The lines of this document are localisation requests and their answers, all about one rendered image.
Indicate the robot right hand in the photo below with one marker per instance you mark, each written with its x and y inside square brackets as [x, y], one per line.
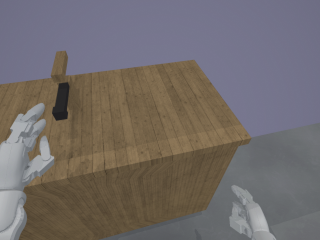
[251, 217]

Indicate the counter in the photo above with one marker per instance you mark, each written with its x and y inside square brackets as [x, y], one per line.
[140, 146]

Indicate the robot left hand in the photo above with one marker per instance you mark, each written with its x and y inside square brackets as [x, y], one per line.
[14, 151]

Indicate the robot left forearm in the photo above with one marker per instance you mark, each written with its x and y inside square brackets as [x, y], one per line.
[13, 217]

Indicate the tap lever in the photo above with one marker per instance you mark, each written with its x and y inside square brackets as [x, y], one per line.
[60, 110]

